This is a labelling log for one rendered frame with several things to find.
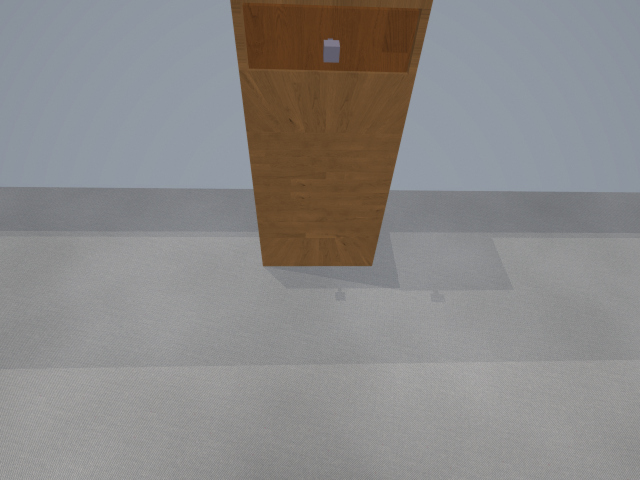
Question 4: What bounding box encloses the handle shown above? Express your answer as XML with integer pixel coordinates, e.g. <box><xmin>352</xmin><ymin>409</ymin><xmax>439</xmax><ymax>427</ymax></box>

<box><xmin>323</xmin><ymin>38</ymin><xmax>340</xmax><ymax>63</ymax></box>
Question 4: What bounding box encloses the cabinet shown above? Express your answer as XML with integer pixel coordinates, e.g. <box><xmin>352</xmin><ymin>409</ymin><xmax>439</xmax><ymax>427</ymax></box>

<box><xmin>230</xmin><ymin>0</ymin><xmax>433</xmax><ymax>266</ymax></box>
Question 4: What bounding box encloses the drawer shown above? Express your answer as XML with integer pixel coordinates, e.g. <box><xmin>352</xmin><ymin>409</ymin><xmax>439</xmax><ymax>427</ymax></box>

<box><xmin>242</xmin><ymin>3</ymin><xmax>419</xmax><ymax>72</ymax></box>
